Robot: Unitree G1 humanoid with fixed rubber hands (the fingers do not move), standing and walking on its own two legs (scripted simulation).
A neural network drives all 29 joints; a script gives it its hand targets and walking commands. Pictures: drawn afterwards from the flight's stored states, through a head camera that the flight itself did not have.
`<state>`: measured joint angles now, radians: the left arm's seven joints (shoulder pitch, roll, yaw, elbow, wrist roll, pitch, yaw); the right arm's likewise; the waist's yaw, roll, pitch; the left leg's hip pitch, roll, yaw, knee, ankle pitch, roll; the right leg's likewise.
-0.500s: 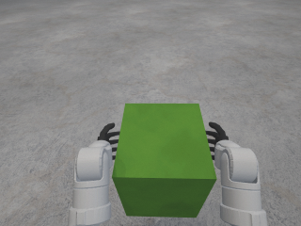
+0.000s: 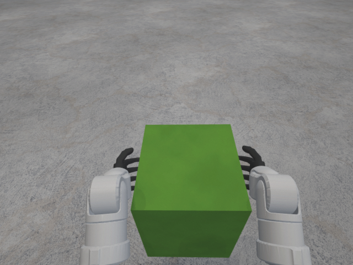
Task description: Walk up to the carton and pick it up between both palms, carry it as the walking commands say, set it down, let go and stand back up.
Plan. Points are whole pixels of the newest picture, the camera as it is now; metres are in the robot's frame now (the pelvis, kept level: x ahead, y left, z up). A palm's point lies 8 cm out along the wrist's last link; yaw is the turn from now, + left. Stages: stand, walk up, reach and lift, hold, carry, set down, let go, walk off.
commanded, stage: carry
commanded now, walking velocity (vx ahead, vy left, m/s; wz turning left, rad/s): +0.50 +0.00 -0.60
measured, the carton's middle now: (187, 192) +0.29 +0.00 +0.02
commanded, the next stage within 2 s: none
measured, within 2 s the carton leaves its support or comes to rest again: neither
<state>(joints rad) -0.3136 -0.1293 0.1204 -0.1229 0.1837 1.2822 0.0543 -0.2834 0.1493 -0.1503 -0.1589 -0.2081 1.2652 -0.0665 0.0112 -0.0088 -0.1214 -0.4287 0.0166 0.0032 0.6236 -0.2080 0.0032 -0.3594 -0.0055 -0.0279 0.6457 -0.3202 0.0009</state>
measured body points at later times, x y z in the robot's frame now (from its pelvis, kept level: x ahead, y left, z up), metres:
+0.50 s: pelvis +0.14 -0.04 +0.00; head +0.13 -0.04 +0.45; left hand +0.46 +0.05 +0.10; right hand +0.41 -0.23 +0.10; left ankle +0.09 +0.12 -0.72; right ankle +0.12 -0.12 -0.73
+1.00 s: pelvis +0.40 -0.12 +0.00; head +0.40 -0.11 +0.45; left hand +0.73 -0.12 +0.09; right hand +0.60 -0.38 +0.10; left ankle +0.31 +0.05 -0.72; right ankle +0.38 -0.20 -0.73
